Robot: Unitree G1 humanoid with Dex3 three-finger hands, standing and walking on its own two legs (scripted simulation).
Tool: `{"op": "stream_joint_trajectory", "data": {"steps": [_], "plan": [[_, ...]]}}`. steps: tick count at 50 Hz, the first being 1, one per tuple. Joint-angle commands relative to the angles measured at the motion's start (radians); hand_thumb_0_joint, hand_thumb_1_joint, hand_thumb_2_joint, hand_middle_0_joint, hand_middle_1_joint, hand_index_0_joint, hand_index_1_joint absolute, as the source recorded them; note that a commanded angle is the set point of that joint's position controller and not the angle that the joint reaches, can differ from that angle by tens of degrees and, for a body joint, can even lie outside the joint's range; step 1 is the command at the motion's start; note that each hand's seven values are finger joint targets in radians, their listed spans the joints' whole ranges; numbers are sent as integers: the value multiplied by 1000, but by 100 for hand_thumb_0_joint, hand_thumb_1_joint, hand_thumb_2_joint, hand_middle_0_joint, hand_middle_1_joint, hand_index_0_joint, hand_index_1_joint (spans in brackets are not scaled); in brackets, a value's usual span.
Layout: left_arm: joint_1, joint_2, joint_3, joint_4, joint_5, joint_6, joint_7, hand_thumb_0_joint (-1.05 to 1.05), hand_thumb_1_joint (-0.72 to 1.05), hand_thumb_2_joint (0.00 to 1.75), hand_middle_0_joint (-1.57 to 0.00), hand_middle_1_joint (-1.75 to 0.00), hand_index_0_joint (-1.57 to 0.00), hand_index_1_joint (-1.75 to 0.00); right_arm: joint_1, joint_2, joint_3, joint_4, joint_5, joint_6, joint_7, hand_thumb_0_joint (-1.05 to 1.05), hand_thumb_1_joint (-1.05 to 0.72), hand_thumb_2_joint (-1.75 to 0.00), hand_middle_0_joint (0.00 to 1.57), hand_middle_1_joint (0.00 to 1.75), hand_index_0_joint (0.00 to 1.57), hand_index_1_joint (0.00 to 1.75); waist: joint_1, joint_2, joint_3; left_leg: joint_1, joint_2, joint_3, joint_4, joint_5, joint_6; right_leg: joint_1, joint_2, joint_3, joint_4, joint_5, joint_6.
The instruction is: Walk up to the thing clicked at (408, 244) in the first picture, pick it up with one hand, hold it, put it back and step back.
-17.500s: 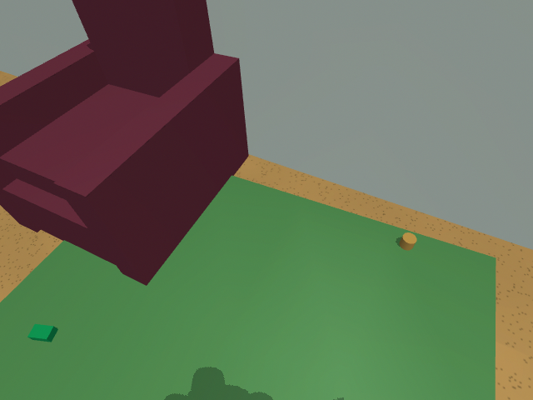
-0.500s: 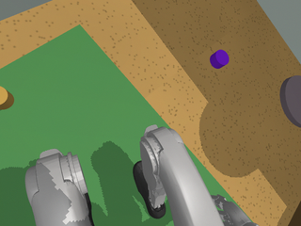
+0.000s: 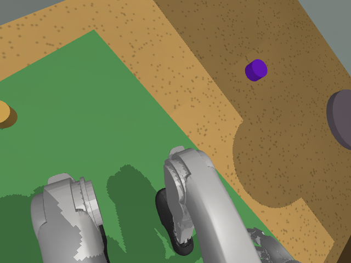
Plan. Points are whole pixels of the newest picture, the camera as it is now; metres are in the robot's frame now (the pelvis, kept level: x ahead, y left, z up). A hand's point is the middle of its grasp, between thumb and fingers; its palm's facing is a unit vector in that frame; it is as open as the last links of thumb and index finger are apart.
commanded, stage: rise first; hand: left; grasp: from above
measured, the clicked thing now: out of the picture +0.49 +0.33 -0.30
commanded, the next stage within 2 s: approach in 1.58 s
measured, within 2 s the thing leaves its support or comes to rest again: neither
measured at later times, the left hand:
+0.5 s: hand out of the picture +0.45 +0.36 -0.18, palm faces -0.45 -0.11 -0.89, open 13.1 cm
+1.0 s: hand out of the picture +0.45 +0.36 -0.18, palm faces -0.44 -0.11 -0.89, open 13.1 cm
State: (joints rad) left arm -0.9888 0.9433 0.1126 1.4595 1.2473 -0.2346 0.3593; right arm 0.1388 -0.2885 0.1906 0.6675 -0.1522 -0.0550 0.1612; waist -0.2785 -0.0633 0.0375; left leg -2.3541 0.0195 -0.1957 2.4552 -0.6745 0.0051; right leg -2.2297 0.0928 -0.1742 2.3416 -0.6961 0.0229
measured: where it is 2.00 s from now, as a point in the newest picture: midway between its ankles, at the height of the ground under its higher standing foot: (140, 246)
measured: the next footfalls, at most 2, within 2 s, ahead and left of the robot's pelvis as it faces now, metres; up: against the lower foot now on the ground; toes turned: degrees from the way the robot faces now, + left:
none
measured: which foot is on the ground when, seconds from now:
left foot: down 0.00-1.00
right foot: down 0.00-1.00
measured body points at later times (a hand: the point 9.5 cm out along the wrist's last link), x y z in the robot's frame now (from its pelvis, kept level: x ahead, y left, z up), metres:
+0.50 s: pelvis +0.00 +0.00 +0.00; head +0.25 +0.11 +0.36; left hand +0.47 +0.36 -0.13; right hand +0.07 -0.26 -0.08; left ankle +0.07 +0.13 -0.29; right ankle +0.10 -0.11 -0.29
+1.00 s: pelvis +0.00 +0.00 +0.00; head +0.25 +0.11 +0.36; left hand +0.47 +0.36 -0.13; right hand +0.07 -0.26 -0.08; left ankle +0.07 +0.13 -0.29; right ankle +0.10 -0.11 -0.29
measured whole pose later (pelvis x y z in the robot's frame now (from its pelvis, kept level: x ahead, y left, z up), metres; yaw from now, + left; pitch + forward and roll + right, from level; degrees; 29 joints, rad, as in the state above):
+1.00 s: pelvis +0.00 +0.00 +0.00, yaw +0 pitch +31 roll -12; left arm -1.00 0.94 0.10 1.47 1.24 -0.22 0.35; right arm 0.15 -0.29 0.20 0.66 -0.15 -0.06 0.15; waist -0.29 -0.06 0.04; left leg -2.36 0.02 -0.20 2.45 -0.67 0.01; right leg -2.23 0.09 -0.17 2.34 -0.69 0.02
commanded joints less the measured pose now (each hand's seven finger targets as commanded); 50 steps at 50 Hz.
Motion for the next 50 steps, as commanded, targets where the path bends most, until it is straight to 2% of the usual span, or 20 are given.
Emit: {"op": "stream_joint_trajectory", "data": {"steps": [1, 4, 5, 6, 12, 14, 16, 19, 27, 28, 31, 34, 36, 37, 39, 40, 42, 46, 47, 50], "plan": [[-286, 244, 14, -132, -21, 3, 43, 0, -38, 86, -21, -87, -21, -86, 197, -275, -90, -2, -3, -1, -13, 0, -89, -89, 20, 30, 20, 30, -11, 443, -684, 544, 11, 78, -244, 195, 18, 303, 18, -47, -225, 261, -53], [-286, 228, -7, -105, -16, 3, 33, 0, -38, 86, -22, -86, -22, -86, 194, -272, -88, -1, -1, -2, -12, 0, -89, -90, 20, 30, 20, 30, -20, 418, -634, 537, 13, 66, -249, 168, 19, 273, 18, -49, -226, 237, -56], [-299, 248, 7, -118, -14, 1, 34, 0, -38, 87, -23, -85, -22, -85, 201, -279, -90, -4, 0, -3, -14, 0, -89, -90, 20, 30, 20, 30, -20, 408, -640, 534, 11, 68, -249, 168, 19, 283, 16, -48, -228, 238, -55], [-298, 272, 21, -132, -15, -3, 38, 0, -36, 85, -24, -84, -24, -84, 191, -282, -90, -10, 0, -2, -15, 0, -89, -90, 20, 30, 20, 30, -3, 415, -667, 540, 12, 70, -246, 170, 18, 288, 15, -48, -227, 236, -56], [-306, 289, 33, -149, -12, -6, 50, 0, -36, 84, -24, -85, -24, -85, 193, -273, -83, -12, -4, -4, -14, 0, -89, -90, 20, 30, 20, 30, 1, 439, -717, 557, 12, 83, -231, 222, 21, 334, 18, -40, -228, 282, -51], [-302, 257, 18, -128, -15, -2, 47, 0, -36, 84, -24, -85, -24, -85, 195, -271, -85, -5, -4, -5, -13, 0, -89, -90, 20, 30, 20, 30, -10, 448, -677, 560, 12, 77, -247, 199, 17, 302, 17, -43, -225, 259, -54], [-285, 278, 30, -120, -9, 1, 50, 0, -36, 84, -24, -84, -24, -84, 190, -278, -87, -10, -3, -3, -15, 0, -90, -90, 20, 30, 20, 30, 5, 463, -684, 564, 11, 77, -252, 195, 15, 300, 17, -45, -222, 253, -56], [-296, 228, -3, -111, -12, 8, 38, 0, -37, 86, -24, -84, -23, -85, 191, -274, -91, -4, -2, -3, -12, 0, -90, -90, 20, 30, 20, 30, -17, 441, -669, 577, 15, 67, -250, 196, 16, 272, 17, -49, -219, 255, -57], [-303, 277, 17, -119, -17, -4, 41, 0, -37, 86, -24, -84, -23, -84, 183, -276, -81, -11, -1, -4, -21, 0, -89, -89, 20, 30, 20, 30, -4, 414, -662, 526, 12, 80, -239, 156, 21, 297, 18, -40, -235, 226, -55], [-289, 271, 17, -88, -12, -2, 41, 0, -36, 85, -24, -84, -24, -84, 192, -281, -82, -15, -4, -6, -21, 0, -89, -90, 20, 30, 20, 30, -14, 404, -632, 508, 8, 81, -237, 147, 21, 292, 17, -41, -238, 216, -57], [-327, 289, 18, -137, -8, -9, 47, 0, -35, 84, -26, -82, -25, -83, 186, -275, -76, -13, -5, -5, -24, 0, -89, -89, 20, 30, 20, 30, -8, 436, -693, 546, 14, 81, -236, 170, 21, 317, 20, -39, -232, 239, -53], [-306, 265, 12, -106, -12, -2, 48, 0, -37, 85, -24, -83, -23, -84, 192, -275, -78, -10, -6, -7, -24, 0, -89, -89, 20, 30, 20, 30, -9, 437, -680, 544, 12, 79, -243, 174, 18, 306, 18, -45, -227, 242, -54], [-310, 245, -11, -87, -10, 3, 43, 0, -37, 85, -24, -83, -23, -83, 191, -274, -78, -5, -5, -7, -24, 0, -89, -89, 20, 30, 20, 30, -25, 412, -650, 523, 15, 77, -232, 167, 22, 293, 22, -43, -234, 240, -53], [-308, 255, -2, -80, -10, 5, 43, 0, -38, 86, -24, -83, -23, -84, 198, -279, -78, -8, -4, -8, -26, 0, -89, -89, 20, 30, 20, 30, -28, 400, -637, 508, 11, 76, -236, 156, 23, 292, 20, -45, -237, 231, -54], [-300, 285, 14, -102, -12, 8, 46, 0, -36, 84, -25, -82, -25, -83, 189, -276, -78, -8, -4, -9, -26, 0, -89, -89, 20, 30, 20, 30, 1, 432, -666, 538, 14, 79, -236, 178, 20, 307, 19, -41, -228, 246, -54], [-306, 288, 22, -126, -12, 7, 46, 0, -35, 83, -26, -82, -25, -82, 189, -285, -80, -12, -4, -9, -26, 0, -89, -89, 20, 30, 20, 30, 3, 446, -682, 557, 11, 77, -244, 186, 15, 297, 16, -46, -224, 245, -59], [-280, 258, 13, -104, -11, 11, 39, 0, -36, 84, -25, -82, -24, -83, 193, -284, -83, -18, -3, -9, -22, 0, -89, -89, 20, 30, 20, 30, -7, 448, -656, 562, 11, 66, -254, 192, 11, 276, 14, -54, -213, 245, -63], [-296, 288, 26, -131, -15, 11, 36, 0, -35, 83, -25, -82, -25, -82, 194, -286, -82, -22, -2, -8, -22, 0, -89, -89, 20, 30, 20, 30, -4, 457, -668, 559, 11, 78, -241, 207, 14, 299, 13, -44, -223, 263, -58], [-307, 282, 24, -147, -15, 10, 37, 0, -35, 83, -26, -81, -25, -81, 194, -281, -82, -21, -4, -6, -20, 0, -89, -89, 20, 30, 20, 30, -5, 440, -696, 563, 13, 76, -238, 202, 17, 306, 16, -46, -225, 259, -57], [-308, 253, 11, -143, -18, 5, 34, 0, -35, 84, -25, -82, -25, -82, 206, -281, -80, -15, -5, -7, -20, 0, -89, -89, 20, 30, 20, 30, -18, 437, -666, 550, 11, 75, -242, 189, 16, 301, 16, -49, -231, 249, -57]]}}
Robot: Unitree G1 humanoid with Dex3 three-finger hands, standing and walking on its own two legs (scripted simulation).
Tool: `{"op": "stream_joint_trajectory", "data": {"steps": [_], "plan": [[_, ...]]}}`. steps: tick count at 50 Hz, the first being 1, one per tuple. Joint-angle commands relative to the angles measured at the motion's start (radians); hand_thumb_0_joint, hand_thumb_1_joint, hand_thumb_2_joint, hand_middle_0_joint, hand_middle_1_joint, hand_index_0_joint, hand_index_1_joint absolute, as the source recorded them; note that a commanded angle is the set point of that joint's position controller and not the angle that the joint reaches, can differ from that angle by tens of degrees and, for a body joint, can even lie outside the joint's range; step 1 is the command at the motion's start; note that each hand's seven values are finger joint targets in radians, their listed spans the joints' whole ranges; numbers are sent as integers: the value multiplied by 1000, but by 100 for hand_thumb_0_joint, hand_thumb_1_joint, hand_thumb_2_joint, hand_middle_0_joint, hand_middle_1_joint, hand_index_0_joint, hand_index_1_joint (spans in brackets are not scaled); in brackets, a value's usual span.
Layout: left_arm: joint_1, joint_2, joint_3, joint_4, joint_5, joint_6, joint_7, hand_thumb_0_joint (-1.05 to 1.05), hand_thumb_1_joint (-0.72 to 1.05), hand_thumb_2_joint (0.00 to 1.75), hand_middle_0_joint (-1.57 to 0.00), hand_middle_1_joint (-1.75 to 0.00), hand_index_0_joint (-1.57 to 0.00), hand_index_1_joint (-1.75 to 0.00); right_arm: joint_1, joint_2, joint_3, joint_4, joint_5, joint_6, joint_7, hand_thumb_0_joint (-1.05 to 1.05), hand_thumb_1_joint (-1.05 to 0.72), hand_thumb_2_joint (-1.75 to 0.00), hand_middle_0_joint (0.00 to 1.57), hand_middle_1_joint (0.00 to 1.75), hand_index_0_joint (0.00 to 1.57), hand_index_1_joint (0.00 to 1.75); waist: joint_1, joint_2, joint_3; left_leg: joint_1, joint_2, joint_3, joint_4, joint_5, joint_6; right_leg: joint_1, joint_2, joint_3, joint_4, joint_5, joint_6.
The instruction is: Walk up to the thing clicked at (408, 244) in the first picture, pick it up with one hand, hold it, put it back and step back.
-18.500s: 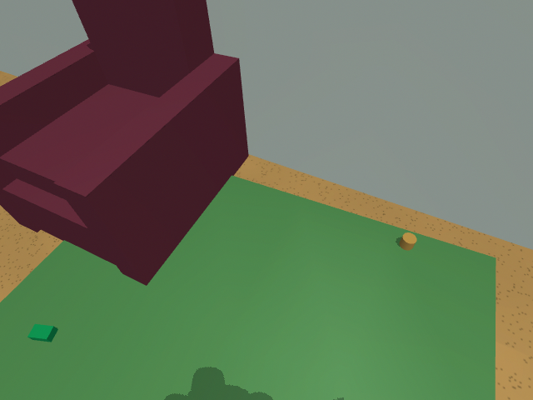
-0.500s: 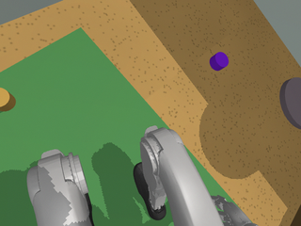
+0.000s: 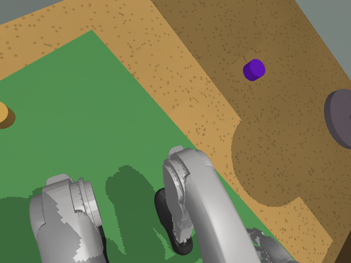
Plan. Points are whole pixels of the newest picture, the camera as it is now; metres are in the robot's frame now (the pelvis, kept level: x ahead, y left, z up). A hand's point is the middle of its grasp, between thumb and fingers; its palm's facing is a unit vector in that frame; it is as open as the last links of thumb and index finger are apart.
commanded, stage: rise first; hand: left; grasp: from above
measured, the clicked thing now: out of the picture +0.49 +0.33 -0.30
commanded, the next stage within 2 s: approach in 0.58 s
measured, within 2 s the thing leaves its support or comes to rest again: neither
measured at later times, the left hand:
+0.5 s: hand out of the picture +0.45 +0.36 -0.18, palm faces -0.45 -0.11 -0.89, open 13.2 cm
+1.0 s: hand out of the picture +0.48 +0.32 -0.18, palm faces -0.40 -0.09 -0.91, open 13.3 cm
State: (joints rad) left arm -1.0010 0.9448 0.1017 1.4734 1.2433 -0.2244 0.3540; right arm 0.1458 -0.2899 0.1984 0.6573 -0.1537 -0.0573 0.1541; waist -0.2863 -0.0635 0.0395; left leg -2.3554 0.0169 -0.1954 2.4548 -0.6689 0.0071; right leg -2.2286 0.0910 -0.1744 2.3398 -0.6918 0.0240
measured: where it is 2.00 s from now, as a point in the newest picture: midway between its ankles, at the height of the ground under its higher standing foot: (139, 246)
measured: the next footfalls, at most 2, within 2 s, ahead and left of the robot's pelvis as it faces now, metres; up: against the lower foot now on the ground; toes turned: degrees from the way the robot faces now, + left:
none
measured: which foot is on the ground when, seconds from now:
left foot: down 0.00-1.00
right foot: down 0.00-1.00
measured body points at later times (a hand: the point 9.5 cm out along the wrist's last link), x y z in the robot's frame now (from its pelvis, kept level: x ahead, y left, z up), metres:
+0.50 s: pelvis +0.00 +0.00 +0.00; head +0.25 +0.11 +0.36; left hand +0.47 +0.36 -0.13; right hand +0.07 -0.26 -0.08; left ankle +0.07 +0.13 -0.29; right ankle +0.10 -0.11 -0.29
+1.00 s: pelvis +0.00 +0.00 +0.00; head +0.25 +0.11 +0.36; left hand +0.50 +0.32 -0.13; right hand +0.06 -0.26 -0.08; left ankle +0.07 +0.13 -0.29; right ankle +0.10 -0.11 -0.29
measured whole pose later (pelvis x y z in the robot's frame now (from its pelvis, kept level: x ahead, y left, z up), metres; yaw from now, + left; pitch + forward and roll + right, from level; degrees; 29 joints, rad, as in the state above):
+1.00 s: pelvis +0.00 +0.00 +0.00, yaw +0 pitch +32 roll -12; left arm -1.10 0.88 0.02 1.51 1.26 -0.20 0.39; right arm 0.16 -0.29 0.20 0.65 -0.16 -0.07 0.15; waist -0.32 -0.07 0.02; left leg -2.36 0.02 -0.19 2.44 -0.66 0.00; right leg -2.24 0.09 -0.17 2.33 -0.69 0.02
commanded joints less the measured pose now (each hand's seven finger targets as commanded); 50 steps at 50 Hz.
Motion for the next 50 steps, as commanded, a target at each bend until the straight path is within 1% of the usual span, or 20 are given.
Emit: {"op": "stream_joint_trajectory", "data": {"steps": [1, 2, 6, 8, 11, 14, 15, 19, 21, 23, 26, 30, 31, 33, 34, 39, 42, 43, 44, 50], "plan": [[-302, 260, 22, -159, -11, -8, 39, 0, -36, 84, -25, -82, -24, -83, 195, -281, -90, -5, -4, -3, -14, 0, -89, -89, 20, 30, 20, 30, -5, 453, -672, 548, 13, 75, -243, 176, 12, 291, 17, -48, -226, 236, -61], [-297, 269, 25, -166, -7, -9, 38, 0, -35, 83, -26, -82, -25, -82, 192, -282, -91, -6, -2, -4, -15, 0, -89, -89, 20, 30, 20, 30, 4, 455, -680, 566, 14, 73, -247, 174, 11, 280, 17, -49, -222, 230, -64], [-318, 255, 15, -165, -7, -13, 40, 0, -37, 85, -24, -83, -24, -83, 197, -282, -91, -7, -4, -4, -13, 0, -89, -89, 20, 30, 20, 30, -16, 446, -677, 563, 15, 69, -241, 172, 12, 281, 18, -52, -224, 234, -61], [-296, 265, 22, -148, -9, -10, 45, 0, -36, 84, -25, -83, -24, -83, 192, -278, -91, -4, 0, -4, -13, 0, -89, -89, 20, 30, 20, 30, 3, 452, -681, 564, 14, 74, -250, 174, 12, 285, 18, -49, -223, 236, -61], [-282, 230, 6, -122, -8, -3, 43, 0, -38, 85, -24, -83, -23, -84, 193, -276, -91, -5, -3, -5, -11, 0, -89, -89, 20, 30, 20, 30, -7, 438, -648, 557, 14, 73, -252, 170, 12, 273, 18, -50, -226, 233, -60], [-303, 268, 25, -138, -10, -6, 50, 0, -37, 85, -25, -83, -24, -83, 191, -281, -90, -8, -1, -5, -13, 0, -89, -89, 20, 30, 20, 30, -5, 445, -666, 547, 13, 75, -250, 175, 13, 295, 16, -48, -225, 241, -59], [-297, 270, 27, -154, -8, -4, 49, 0, -37, 85, -24, -83, -23, -83, 188, -275, -88, -6, -1, -4, -12, 0, -89, -89, 20, 30, 20, 30, 7, 450, -699, 573, 15, 76, -247, 192, 14, 307, 18, -46, -220, 255, -58], [-288, 252, 14, -101, -10, -1, 47, 0, -38, 86, -23, -83, -22, -84, 200, -276, -83, -6, -4, -6, -12, 0, -89, -89, 20, 30, 20, 30, -20, 406, -662, 527, 13, 80, -233, 195, 21, 324, 20, -41, -236, 266, -51], [-283, 276, 24, -112, -15, -1, 44, 0, -38, 86, -23, -83, -22, -84, 189, -276, -82, -5, -2, -6, -13, 0, -89, -89, 20, 30, 20, 30, 0, 400, -663, 517, 14, 83, -233, 174, 22, 322, 22, -36, -240, 243, -54], [-308, 279, 27, -122, -14, -5, 44, 0, -38, 85, -23, -84, -22, -85, 191, -283, -80, -12, -7, -8, -14, 0, -89, -89, 20, 30, 20, 30, -17, 424, -659, 527, 13, 80, -238, 171, 17, 323, 18, -42, -236, 237, -56], [-313, 299, 39, -148, -13, -11, 46, 0, -40, 87, -22, -85, -21, -86, 187, -287, -82, -16, -5, -7, -18, 0, -89, -89, 20, 30, 20, 30, -3, 430, -675, 537, 13, 80, -238, 158, 17, 311, 19, -44, -238, 224, -58], [-308, 274, 25, -154, -11, -9, 38, 0, -41, 88, -22, -85, -20, -86, 197, -279, -86, -11, -5, -8, -15, 0, -89, -89, 20, 30, 20, 30, -9, 456, -695, 567, 16, 75, -237, 199, 14, 317, 19, -46, -226, 259, -56], [-321, 299, 34, -185, -11, -10, 42, 0, -42, 88, -21, -85, -20, -86, 191, -283, -86, -13, -2, -6, -15, 0, -89, -89, 20, 30, 20, 30, 3, 468, -722, 575, 17, 74, -242, 206, 13, 319, 20, -46, -225, 262, -59], [-285, 279, 34, -153, -13, -1, 42, 0, -42, 88, -21, -85, -20, -86, 196, -283, -89, -12, -1, -3, -13, 0, -89, -89, 20, 30, 20, 30, 4, 456, -690, 564, 14, 78, -247, 211, 12, 317, 17, -46, -226, 265, -58], [-272, 246, 15, -117, -12, 4, 36, 0, -42, 88, -21, -85, -20, -86, 201, -281, -90, -5, -3, -4, -11, 0, -90, -90, 20, 30, 20, 30, -7, 447, -653, 555, 14, 73, -243, 204, 11, 288, 17, -49, -222, 257, -63], [-338, 193, -26, -156, -18, -2, 31, 0, -40, 86, -19, -92, -19, -91, 211, -286, -94, -1, -3, -4, -10, 0, -90, -89, 20, 30, 20, 30, -39, 429, -655, 541, 15, 68, -239, 176, 13, 274, 19, -54, -233, 244, -61], [-423, 155, -53, -206, -10, -7, 37, 0, -40, 86, -19, -92, -20, -91, 231, -286, -96, 5, -4, -10, -10, 0, -90, -89, 20, 30, 20, 30, -64, 486, -666, 596, 20, 53, -258, 167, 3, 246, 16, -62, -220, 241, -62], [-421, 156, -55, -194, -7, -4, 44, 0, -39, 86, -20, -93, -20, -92, 227, -287, -96, 1, -2, -12, -10, 0, -90, -89, 20, 30, 20, 30, -56, 489, -677, 604, 21, 52, -257, 169, 2, 237, 17, -64, -217, 242, -64], [-429, 125, -70, -173, -11, 1, 52, 0, -39, 86, -18, -94, -20, -92, 226, -283, -95, 3, -4, -15, -10, 0, -89, -89, 20, 30, 20, 30, -70, 474, -673, 591, 21, 53, -253, 159, 4, 233, 18, -64, -221, 239, -62], [-465, 151, -54, -51, 24, 69, 110, 0, -38, 85, -21, -91, -21, -90, 235, -281, -73, -2, -10, -22, -13, 0, -90, -89, 20, 30, 20, 30, -71, 494, -652, 568, 17, 73, -260, 173, 9, 238, 20, -55, -224, 262, -60]]}}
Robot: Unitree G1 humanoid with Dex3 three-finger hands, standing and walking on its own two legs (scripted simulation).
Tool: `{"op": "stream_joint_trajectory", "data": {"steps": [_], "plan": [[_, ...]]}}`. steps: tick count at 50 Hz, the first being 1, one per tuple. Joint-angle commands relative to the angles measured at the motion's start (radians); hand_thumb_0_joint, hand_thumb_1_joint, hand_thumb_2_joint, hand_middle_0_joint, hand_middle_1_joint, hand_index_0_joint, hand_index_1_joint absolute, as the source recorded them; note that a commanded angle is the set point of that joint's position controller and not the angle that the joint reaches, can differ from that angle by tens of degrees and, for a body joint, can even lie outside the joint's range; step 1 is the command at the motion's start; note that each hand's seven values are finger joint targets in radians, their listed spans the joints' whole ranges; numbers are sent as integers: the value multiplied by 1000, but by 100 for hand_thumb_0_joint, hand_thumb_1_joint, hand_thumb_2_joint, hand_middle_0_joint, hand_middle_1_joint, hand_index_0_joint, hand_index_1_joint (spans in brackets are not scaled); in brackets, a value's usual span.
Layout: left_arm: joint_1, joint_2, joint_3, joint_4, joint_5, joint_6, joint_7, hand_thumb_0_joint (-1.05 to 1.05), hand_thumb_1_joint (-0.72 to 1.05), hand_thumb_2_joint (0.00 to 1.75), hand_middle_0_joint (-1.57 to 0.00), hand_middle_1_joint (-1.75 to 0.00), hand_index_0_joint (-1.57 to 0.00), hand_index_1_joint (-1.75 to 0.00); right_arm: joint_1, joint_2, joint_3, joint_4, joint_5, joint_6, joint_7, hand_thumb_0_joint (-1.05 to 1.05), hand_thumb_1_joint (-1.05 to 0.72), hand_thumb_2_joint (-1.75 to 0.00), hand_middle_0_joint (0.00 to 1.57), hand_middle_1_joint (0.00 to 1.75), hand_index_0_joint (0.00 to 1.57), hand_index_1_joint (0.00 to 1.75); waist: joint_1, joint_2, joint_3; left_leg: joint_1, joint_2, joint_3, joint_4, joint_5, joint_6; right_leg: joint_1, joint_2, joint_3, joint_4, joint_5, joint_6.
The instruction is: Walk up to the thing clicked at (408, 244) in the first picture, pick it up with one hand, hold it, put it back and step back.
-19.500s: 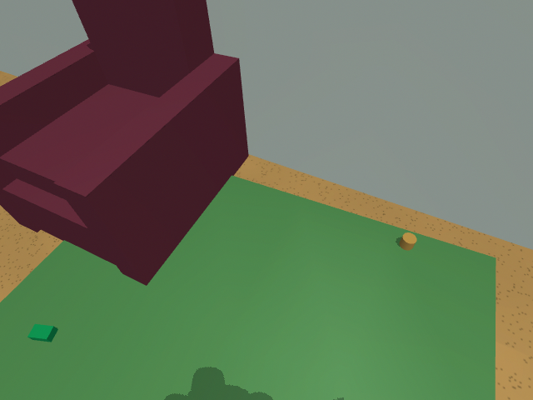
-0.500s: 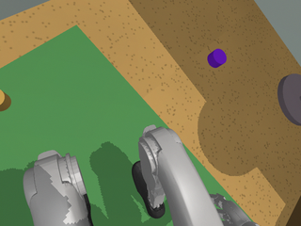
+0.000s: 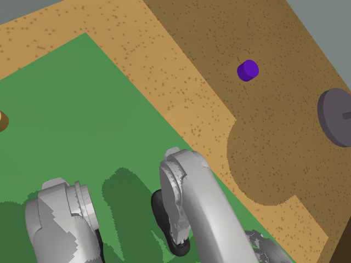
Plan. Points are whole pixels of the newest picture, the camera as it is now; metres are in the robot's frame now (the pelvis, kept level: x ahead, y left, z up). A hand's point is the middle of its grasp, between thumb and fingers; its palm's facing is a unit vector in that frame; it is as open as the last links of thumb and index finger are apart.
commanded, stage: approach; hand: left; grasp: from above
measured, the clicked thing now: out of the picture +0.49 +0.33 -0.30
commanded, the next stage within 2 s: close in in 0.32 s
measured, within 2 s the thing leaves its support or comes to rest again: neither
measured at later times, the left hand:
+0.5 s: hand out of the picture +0.47 +0.35 -0.19, palm faces -0.48 -0.11 -0.87, open 13.3 cm
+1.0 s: hand out of the picture +0.48 +0.32 -0.23, palm faces -0.45 -0.12 -0.89, open 13.5 cm
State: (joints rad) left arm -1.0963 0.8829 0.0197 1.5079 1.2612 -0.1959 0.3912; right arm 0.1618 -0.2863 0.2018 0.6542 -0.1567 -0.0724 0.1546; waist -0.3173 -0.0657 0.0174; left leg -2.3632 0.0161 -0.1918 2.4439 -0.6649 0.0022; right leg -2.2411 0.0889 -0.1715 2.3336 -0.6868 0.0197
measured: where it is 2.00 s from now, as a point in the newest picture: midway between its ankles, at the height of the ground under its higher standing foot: (136, 248)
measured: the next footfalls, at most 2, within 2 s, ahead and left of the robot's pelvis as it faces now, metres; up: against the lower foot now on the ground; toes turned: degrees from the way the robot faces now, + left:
none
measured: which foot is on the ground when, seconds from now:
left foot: down 0.00-1.00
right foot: down 0.00-1.00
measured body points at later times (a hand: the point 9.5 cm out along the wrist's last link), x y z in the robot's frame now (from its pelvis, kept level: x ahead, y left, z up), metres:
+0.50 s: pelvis +0.00 +0.00 +0.00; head +0.26 +0.10 +0.35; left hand +0.49 +0.35 -0.14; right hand +0.05 -0.26 -0.08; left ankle +0.07 +0.13 -0.29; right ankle +0.10 -0.11 -0.29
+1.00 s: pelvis +0.00 +0.00 -0.01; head +0.27 +0.12 +0.33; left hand +0.50 +0.32 -0.18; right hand +0.04 -0.25 -0.07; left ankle +0.07 +0.13 -0.29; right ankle +0.10 -0.11 -0.29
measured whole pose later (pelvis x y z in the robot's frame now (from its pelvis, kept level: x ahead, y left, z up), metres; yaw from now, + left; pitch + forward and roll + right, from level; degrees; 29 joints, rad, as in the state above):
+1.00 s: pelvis +0.00 +0.00 -0.01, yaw -2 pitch +30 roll -13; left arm -1.13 1.01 0.08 1.69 1.28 -0.18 0.51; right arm 0.14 -0.31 0.31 0.61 -0.20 -0.13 0.16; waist -0.39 -0.12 0.12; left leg -2.36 0.03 -0.22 2.49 -0.68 0.01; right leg -2.24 0.11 -0.20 2.35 -0.67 0.03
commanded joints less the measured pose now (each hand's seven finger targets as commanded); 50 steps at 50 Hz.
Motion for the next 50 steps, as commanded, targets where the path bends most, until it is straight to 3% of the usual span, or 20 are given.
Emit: {"op": "stream_joint_trajectory", "data": {"steps": [1, 3, 5, 7, 9, 15, 18, 20, 22, 23, 24, 28, 29, 30, 36, 42, 45, 46, 49, 50], "plan": [[-368, 214, 29, -76, 8, 54, 77, 0, -38, 85, -21, -90, -22, -90, 219, -284, -73, -2, -7, -7, -13, 0, -90, -89, 20, 30, 20, 30, -42, 481, -649, 569, 18, 75, -241, 178, 18, 274, 26, -52, -224, 267, -54], [-339, 261, 53, -55, -4, 82, 85, 0, -37, 84, -23, -89, -23, -88, 207, -285, -63, -20, 1, -8, -13, 0, -90, -89, 20, 30, 20, 30, -16, 475, -661, 536, 15, 89, -239, 193, 25, 316, 27, -39, -228, 282, -54], [-292, 262, 55, -40, -14, 110, 71, 0, -38, 84, -22, -89, -22, -88, 200, -282, -54, -32, 3, -9, -13, 0, -90, -89, 20, 30, 20, 30, -12, 437, -678, 518, 15, 94, -231, 205, 34, 365, 32, -30, -233, 296, -48], [-267, 312, 75, -55, -33, 125, 58, 0, -37, 83, -23, -88, -23, -87, 175, -279, -49, -46, 15, 0, -17, 0, -90, -89, 20, 30, 20, 30, 17, 437, -716, 492, 17, 102, -230, 201, 38, 414, 37, -12, -238, 292, -47], [-225, 316, 89, -55, -61, 137, 39, 0, -37, 82, -22, -89, -23, -88, 174, -282, -54, -51, 23, 3, -18, 0, -90, -89, 20, 30, 20, 30, 24, 380, -693, 450, 17, 102, -226, 187, 44, 423, 37, -6, -244, 275, -44], [-216, 341, 102, -184, -93, 89, -42, 0, -39, 83, -20, -90, -21, -89, 181, -299, -68, -50, 27, 14, -36, 0, -90, -89, 20, 30, 20, 30, 11, 360, -643, 442, 16, 92, -217, 148, 34, 405, 29, -18, -259, 207, -60], [-287, 296, 76, -239, -89, 41, -66, 0, -40, 84, -20, -91, -21, -90, 206, -301, -77, -31, 20, 20, -46, 0, -90, -89, 20, 30, 20, 30, -29, 397, -643, 488, 17, 76, -214, 140, 23, 357, 26, -40, -255, 198, -64], [-291, 228, 33, -211, -85, 17, -77, 0, -40, 88, -20, -91, -20, -91, 225, -294, -73, -21, 11, 17, -43, 0, -90, -89, 20, 30, 20, 30, -61, 380, -599, 488, 20, 67, -207, 131, 23, 334, 26, -50, -253, 198, -59], [-296, 237, 21, -219, -74, -10, -74, 0, -40, 86, -20, -90, -21, -89, 231, -296, -74, -15, 6, 16, -44, 0, -89, -89, 20, 30, 20, 30, -56, 404, -602, 514, 19, 63, -210, 127, 19, 331, 23, -53, -251, 193, -58], [-305, 262, 27, -232, -67, -21, -70, 0, -41, 87, -19, -91, -20, -90, 229, -300, -75, -7, 4, 17, -44, 0, -89, -89, 20, 30, 20, 30, -37, 423, -637, 534, 20, 65, -212, 142, 16, 345, 25, -54, -249, 205, -58], [-268, 245, 19, -179, -59, -20, -66, 0, -41, 86, -19, -92, -20, -91, 229, -299, -74, -6, 2, 17, -43, 0, -90, -90, 20, 30, 20, 30, -30, 422, -613, 545, 18, 63, -215, 153, 14, 321, 22, -59, -241, 209, -61], [-293, 256, 19, -173, -33, -36, -21, 0, -37, 89, -21, -93, -22, -92, 222, -301, -64, -5, -9, 18, -35, 0, -89, -89, 20, 30, 20, 30, -34, 481, -621, 610, 23, 52, -219, 209, 8, 304, 23, -73, -219, 256, -61], [-316, 292, 50, -204, -29, -39, -3, 0, -35, 90, -23, -92, -23, -91, 217, -311, -65, -9, -12, 18, -34, 0, -89, -89, 20, 30, 20, 30, -23, 498, -647, 622, 22, 50, -225, 226, 5, 304, 23, -78, -213, 264, -62], [-282, 282, 49, -156, -18, -32, 11, 0, -33, 90, -24, -92, -25, -91, 214, -311, -63, -13, -13, 16, -30, 0, -89, -89, 20, 30, 20, 30, -20, 511, -642, 649, 23, 46, -232, 249, 2, 299, 22, -81, -203, 279, -61], [-294, 277, 47, -29, 3, -10, 85, 0, -43, 90, -16, -90, -15, -90, 193, -310, -38, -19, -26, -3, -15, 0, -89, -90, 20, 30, 20, 30, -61, 464, -576, 570, 27, 51, -210, 226, 18, 309, 30, -77, -207, 296, -49], [-318, 328, 58, 31, 5, 2, 141, 0, -41, 87, -16, -92, -17, -91, 168, -326, -8, -31, -37, -34, -13, 0, -89, -90, 20, 30, 20, 30, -77, 450, -554, 527, 31, 48, -203, 171, 22, 326, 36, -81, -209, 264, -44], [-321, 334, 52, 57, 10, 9, 153, 0, -42, 88, -15, -93, -15, -92, 160, -337, 2, -41, -38, -55, -11, 0, -89, -90, 20, 30, 20, 30, -91, 455, -547, 542, 33, 38, -199, 162, 21, 306, 36, -85, -194, 254, -48], [-320, 371, 71, 57, 6, 9, 160, 0, -42, 87, -15, -93, -16, -92, 159, -342, 4, -39, -40, -59, -11, 0, -89, -90, 20, 30, 20, 30, -89, 467, -559, 539, 38, 37, -198, 156, 20, 327, 40, -85, -195, 249, -48], [-323, 365, 63, 51, 0, 11, 169, 0, -41, 87, -17, -91, -17, -90, 150, -341, 19, -47, -46, -72, -8, 0, -90, -90, 20, 30, 20, 30, -90, 460, -550, 521, 39, 40, -186, 162, 20, 339, 42, -87, -197, 259, -45], [-288, 381, 82, 88, 1, 17, 166, 0, -40, 86, -17, -91, -17, -90, 152, -353, 13, -46, -44, -78, -6, 0, -90, -90, 20, 30, 20, 30, -93, 461, -514, 518, 38, 34, -190, 144, 19, 312, 39, -88, -191, 237, -48]]}}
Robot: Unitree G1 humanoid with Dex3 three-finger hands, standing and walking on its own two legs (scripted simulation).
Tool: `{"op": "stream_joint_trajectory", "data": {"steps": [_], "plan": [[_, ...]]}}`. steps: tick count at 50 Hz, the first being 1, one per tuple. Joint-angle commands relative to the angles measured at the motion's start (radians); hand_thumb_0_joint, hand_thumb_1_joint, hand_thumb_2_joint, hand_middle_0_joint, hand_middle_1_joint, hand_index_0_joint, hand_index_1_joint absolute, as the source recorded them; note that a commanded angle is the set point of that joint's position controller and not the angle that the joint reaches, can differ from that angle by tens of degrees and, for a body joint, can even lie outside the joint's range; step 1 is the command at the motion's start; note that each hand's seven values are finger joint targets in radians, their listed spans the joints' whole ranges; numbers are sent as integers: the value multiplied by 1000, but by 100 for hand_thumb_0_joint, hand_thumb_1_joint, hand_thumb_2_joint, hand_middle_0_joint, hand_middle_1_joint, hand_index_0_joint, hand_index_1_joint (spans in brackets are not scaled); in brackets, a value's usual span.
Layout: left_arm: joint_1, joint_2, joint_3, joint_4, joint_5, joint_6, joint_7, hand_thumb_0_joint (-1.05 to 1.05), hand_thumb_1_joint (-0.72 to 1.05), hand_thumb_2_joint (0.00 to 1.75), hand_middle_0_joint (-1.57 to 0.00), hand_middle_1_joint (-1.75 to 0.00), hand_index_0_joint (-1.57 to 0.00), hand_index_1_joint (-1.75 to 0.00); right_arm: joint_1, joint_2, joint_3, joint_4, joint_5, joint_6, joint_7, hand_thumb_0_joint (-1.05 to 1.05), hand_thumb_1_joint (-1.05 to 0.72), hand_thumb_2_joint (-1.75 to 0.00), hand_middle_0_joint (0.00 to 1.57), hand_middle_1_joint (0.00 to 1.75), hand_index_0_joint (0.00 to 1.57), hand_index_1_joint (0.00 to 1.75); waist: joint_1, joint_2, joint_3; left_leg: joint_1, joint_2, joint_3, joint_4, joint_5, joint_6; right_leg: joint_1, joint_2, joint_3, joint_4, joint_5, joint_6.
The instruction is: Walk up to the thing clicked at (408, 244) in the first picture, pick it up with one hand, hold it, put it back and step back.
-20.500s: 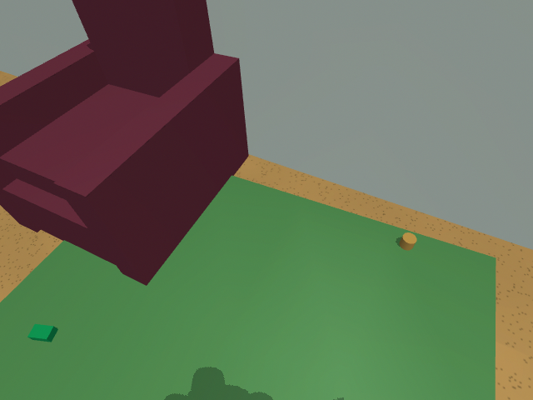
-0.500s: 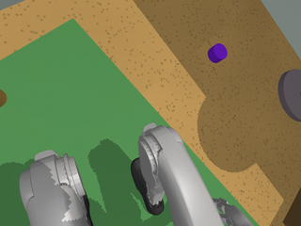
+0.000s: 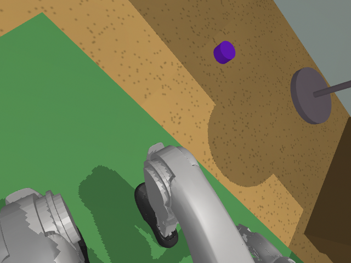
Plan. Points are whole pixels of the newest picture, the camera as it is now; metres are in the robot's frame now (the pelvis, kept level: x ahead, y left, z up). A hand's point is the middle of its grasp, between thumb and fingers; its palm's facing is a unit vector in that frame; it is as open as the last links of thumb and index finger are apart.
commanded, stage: rest palm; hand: left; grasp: from above
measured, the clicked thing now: out of the picture +0.48 +0.35 -0.29
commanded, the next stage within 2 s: close in 1.36 s
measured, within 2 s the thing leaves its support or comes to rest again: neither
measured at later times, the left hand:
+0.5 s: hand out of the picture +0.46 +0.34 -0.25, palm faces -0.45 -0.17 -0.88, open 13.9 cm
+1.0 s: hand out of the picture +0.47 +0.34 -0.26, palm faces -0.44 -0.16 -0.88, open 13.8 cm
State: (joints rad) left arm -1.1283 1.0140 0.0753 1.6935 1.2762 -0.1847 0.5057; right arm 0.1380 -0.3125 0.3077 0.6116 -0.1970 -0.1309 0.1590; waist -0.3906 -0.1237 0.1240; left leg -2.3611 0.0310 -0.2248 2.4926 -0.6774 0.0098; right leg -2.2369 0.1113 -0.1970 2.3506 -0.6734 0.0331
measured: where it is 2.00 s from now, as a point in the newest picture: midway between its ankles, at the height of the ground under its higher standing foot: (123, 246)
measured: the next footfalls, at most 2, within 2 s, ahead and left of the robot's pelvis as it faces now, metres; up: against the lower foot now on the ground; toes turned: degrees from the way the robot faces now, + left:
none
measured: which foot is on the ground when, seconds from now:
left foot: down 0.00-1.00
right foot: down 0.00-1.00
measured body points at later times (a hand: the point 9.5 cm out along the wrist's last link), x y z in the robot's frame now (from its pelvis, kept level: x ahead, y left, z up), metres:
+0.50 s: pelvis +0.00 +0.00 +0.00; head +0.29 +0.13 +0.32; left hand +0.48 +0.35 -0.20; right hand +0.06 -0.25 -0.05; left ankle +0.07 +0.13 -0.28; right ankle +0.11 -0.11 -0.28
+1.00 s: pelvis +0.00 +0.00 +0.00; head +0.29 +0.14 +0.31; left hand +0.49 +0.34 -0.21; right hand +0.05 -0.24 -0.05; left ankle +0.07 +0.13 -0.28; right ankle +0.11 -0.11 -0.28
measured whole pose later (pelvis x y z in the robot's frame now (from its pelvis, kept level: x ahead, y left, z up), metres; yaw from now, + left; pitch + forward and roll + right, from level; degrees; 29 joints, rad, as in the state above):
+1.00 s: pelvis +0.00 +0.00 +0.00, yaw -2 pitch +28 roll -15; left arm -1.12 1.11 0.08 1.72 1.24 -0.19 0.55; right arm 0.11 -0.34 0.37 0.60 -0.22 -0.19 0.20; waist -0.41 -0.18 0.20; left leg -2.34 0.04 -0.27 2.52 -0.71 0.01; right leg -2.20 0.13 -0.23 2.34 -0.68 0.04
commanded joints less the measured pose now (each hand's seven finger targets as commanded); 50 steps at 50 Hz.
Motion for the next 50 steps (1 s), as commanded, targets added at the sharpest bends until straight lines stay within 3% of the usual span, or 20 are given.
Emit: {"op": "stream_joint_trajectory", "data": {"steps": [1, 2, 3, 4, 10, 11, 13, 16, 18, 20, 22, 23, 28, 30, 34, 37, 39, 44, 46, 50], "plan": [[-272, 247, 8, -126, -22, 4, 50, 0, -41, 86, -17, -91, -17, -90, 172, -319, -83, -8, -6, -23, -10, 0, -89, -90, 20, 30, 20, 30, -16, 532, -645, 522, 28, 71, -231, 167, 13, 338, 23, -60, -214, 239, -58], [-253, 273, 34, -101, -19, 10, 53, 0, -42, 87, -15, -91, -16, -91, 182, -331, -88, 1, -5, -25, -10, 0, -90, -90, 20, 30, 20, 30, -20, 514, -629, 520, 27, 64, -232, 150, 13, 322, 21, -62, -211, 222, -60], [-277, 260, 23, -144, -17, 6, 47, 0, -41, 86, -15, -93, -16, -92, 187, -336, -88, -7, -6, -30, -6, 0, -89, -90, 20, 30, 20, 30, -25, 545, -631, 530, 25, 62, -236, 170, 7, 322, 16, -66, -204, 232, -62], [-245, 297, 56, -112, -21, 10, 50, 0, -42, 87, -15, -93, -16, -92, 191, -340, -89, 9, -10, -31, -5, 0, -90, -90, 20, 30, 20, 30, -16, 537, -618, 529, 30, 56, -232, 164, 6, 321, 17, -69, -202, 224, -64], [-232, 287, 53, -168, -43, 2, 27, 0, -43, 88, -14, -93, -15, -92, 202, -348, -88, 2, -13, -38, 8, 0, -90, -90, 20, 30, 20, 30, -29, 540, -648, 551, 32, 55, -206, 237, 7, 366, 20, -72, -208, 287, -59], [-204, 305, 61, -164, -48, -1, 28, 0, -44, 88, -14, -94, -14, -93, 199, -342, -87, 7, -14, -33, 8, 0, -90, -90, 20, 30, 20, 30, -16, 540, -664, 543, 36, 57, -203, 239, 8, 396, 26, -70, -214, 295, -56], [-207, 275, 33, -177, -55, -11, 26, 0, -45, 89, -12, -95, -13, -94, 191, -340, -83, 12, -15, -30, 10, 0, -90, -90, 20, 30, 20, 30, -17, 544, -668, 548, 37, 55, -203, 250, 6, 402, 27, -75, -216, 301, -57], [-202, 302, 45, -172, -50, -18, 32, 0, -48, 92, -10, -97, -10, -96, 192, -344, -83, 23, -16, -26, 15, 0, -90, -90, 20, 30, 20, 30, -9, 559, -656, 562, 41, 45, -204, 259, 4, 384, 29, -81, -209, 301, -60], [-209, 266, 21, -155, -45, -23, 30, 0, -48, 92, -9, -97, -10, -96, 189, -347, -80, 13, -18, -26, 20, 0, -90, -90, 20, 30, 20, 30, -33, 542, -612, 545, 40, 44, -195, 255, 5, 370, 27, -84, -210, 300, -58], [-205, 295, 43, -169, -37, -29, 39, 0, -49, 93, -9, -97, -9, -97, 205, -350, -77, 21, -21, -25, 22, 0, -90, -90, 20, 30, 20, 30, -34, 541, -628, 567, 41, 38, -201, 284, 5, 395, 29, -86, -206, 326, -54], [-199, 254, 16, -114, -39, -32, 45, 0, -49, 93, -8, -99, -9, -98, 186, -353, -76, 11, -23, -28, 24, 0, -90, -90, 20, 30, 20, 30, -42, 517, -585, 537, 40, 41, -198, 256, 7, 369, 30, -86, -214, 308, -55], [-197, 288, 36, -133, -39, -36, 52, 0, -48, 92, -8, -100, -9, -98, 194, -347, -70, 25, -26, -26, 26, 0, -90, -90, 20, 30, 20, 30, -37, 529, -596, 547, 44, 38, -203, 259, 7, 394, 32, -88, -215, 314, -49], [-228, 276, -3, -101, -26, -42, 72, 0, -48, 93, -8, -102, -9, -101, 153, -354, -63, 7, -27, -37, 23, 0, -90, -90, 20, 30, 20, 30, -44, 549, -575, 547, 45, 27, -230, 178, 0, 360, 32, -96, -211, 250, -56], [-226, 302, 19, -91, -16, -38, 82, 0, -47, 93, -8, -102, -9, -101, 165, -363, -60, 7, -26, -42, 24, 0, -90, -90, 20, 30, 20, 30, -46, 532, -565, 536, 45, 21, -223, 175, 1, 342, 29, -98, -201, 247, -55], [-233, 292, 9, -87, -27, -29, 94, 0, -48, 94, -8, -102, -9, -101, 147, -359, -55, 2, -25, -51, 23, 0, -90, -90, 20, 30, 20, 30, -53, 518, -550, 528, 49, 24, -223, 170, 2, 349, 34, -94, -210, 251, -52], [-249, 284, -1, -106, -26, -19, 97, 0, -49, 93, -7, -102, -8, -101, 154, -364, -56, 6, -29, -60, 27, 0, -90, -90, 20, 30, 20, 30, -55, 569, -586, 582, 52, 22, -221, 233, -5, 363, 32, -93, -196, 300, -53], [-227, 297, 3, -64, -39, -15, 102, 0, -48, 93, -8, -104, -9, -102, 151, -364, -43, 2, -27, -61, 26, 0, -90, -90, 20, 30, 20, 30, -66, 520, -550, 523, 50, 23, -218, 192, 2, 372, 36, -93, -213, 275, -50], [-241, 325, 20, -96, -40, -10, 97, 0, -48, 93, -7, -104, -8, -102, 153, -369, -37, 2, -27, -65, 27, 0, -90, -90, 20, 30, 20, 30, -55, 561, -585, 570, 56, 11, -218, 239, -5, 374, 32, -101, -197, 300, -50], [-204, 307, 5, -50, -40, -6, 92, 0, -48, 94, -8, -104, -9, -102, 146, -365, -39, 3, -26, -63, 28, 0, -90, -90, 20, 30, 20, 30, -59, 552, -544, 544, 55, 16, -222, 208, -4, 364, 36, -98, -202, 277, -52], [-232, 324, 7, -97, -47, -6, 82, 0, -48, 96, -9, -105, -9, -104, 146, -373, -44, -4, -27, -63, 28, 0, -90, -90, 20, 30, 20, 30, -53, 577, -576, 570, 56, 16, -224, 207, -5, 371, 35, -97, -206, 274, -55]]}}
